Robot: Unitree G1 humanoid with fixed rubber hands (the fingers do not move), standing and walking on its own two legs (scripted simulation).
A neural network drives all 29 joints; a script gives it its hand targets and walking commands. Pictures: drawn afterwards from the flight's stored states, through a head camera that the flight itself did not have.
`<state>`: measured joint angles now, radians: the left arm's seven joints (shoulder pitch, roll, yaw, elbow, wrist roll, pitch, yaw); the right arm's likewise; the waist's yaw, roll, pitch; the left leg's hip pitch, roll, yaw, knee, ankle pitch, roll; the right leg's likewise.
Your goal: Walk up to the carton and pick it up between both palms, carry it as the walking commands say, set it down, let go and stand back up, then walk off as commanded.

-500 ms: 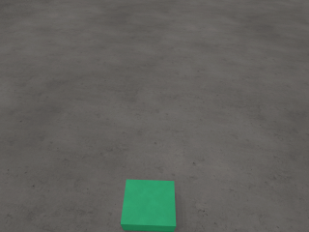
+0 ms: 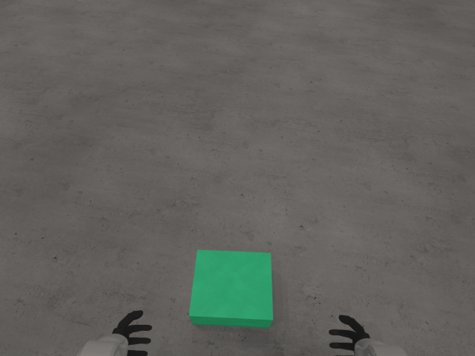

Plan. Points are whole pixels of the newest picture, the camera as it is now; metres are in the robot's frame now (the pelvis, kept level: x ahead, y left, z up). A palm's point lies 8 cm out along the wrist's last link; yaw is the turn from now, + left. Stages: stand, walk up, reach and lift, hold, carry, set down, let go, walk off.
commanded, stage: reach and lift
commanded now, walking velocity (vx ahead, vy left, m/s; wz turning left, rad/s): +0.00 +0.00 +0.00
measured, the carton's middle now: (232, 288) +0.45 +0.02 -0.68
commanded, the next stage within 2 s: none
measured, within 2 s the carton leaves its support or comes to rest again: neither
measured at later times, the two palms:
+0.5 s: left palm (114, 346) +0.19 +0.24 -0.16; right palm out of the picture +0.17 -0.22 -0.15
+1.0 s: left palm (128, 268) +0.35 +0.26 -0.18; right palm (335, 279) +0.32 -0.22 -0.18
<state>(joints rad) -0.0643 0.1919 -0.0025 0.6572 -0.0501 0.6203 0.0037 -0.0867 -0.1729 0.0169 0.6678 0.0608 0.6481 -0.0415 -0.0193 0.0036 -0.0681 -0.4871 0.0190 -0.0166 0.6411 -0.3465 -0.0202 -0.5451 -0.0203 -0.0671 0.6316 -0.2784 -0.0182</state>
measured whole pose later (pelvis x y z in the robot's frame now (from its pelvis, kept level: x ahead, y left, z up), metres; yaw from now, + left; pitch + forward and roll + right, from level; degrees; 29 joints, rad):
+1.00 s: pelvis -0.07 +0.01 -0.08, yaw +0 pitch +30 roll +0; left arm -0.78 0.37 0.20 0.87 -0.07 0.25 -0.09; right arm -0.69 -0.23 -0.22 0.73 0.08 0.28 -0.05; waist -0.02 -0.01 0.02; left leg -1.23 -0.01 -0.04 1.12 -0.42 -0.02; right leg -1.27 -0.01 -0.01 1.07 -0.32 0.01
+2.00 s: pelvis -0.09 +0.01 -0.24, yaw +0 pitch +48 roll -1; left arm -1.21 0.48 0.25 0.97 -0.11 0.17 -0.08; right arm -1.12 -0.33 -0.31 0.84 0.11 0.18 -0.03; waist -0.04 0.00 -0.01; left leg -1.99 -0.03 -0.04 1.70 -0.56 -0.02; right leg -2.03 0.01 0.02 1.63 -0.45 0.03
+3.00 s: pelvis -0.12 +0.01 -0.41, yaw +1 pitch +32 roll -2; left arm -1.49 0.52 0.04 1.21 -0.23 0.06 0.02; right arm -1.49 -0.46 -0.17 1.25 0.26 0.03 -0.06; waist -0.03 -0.03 0.51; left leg -2.23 -0.01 -0.02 2.33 -0.66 0.00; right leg -2.28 -0.02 0.01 2.25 -0.54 0.03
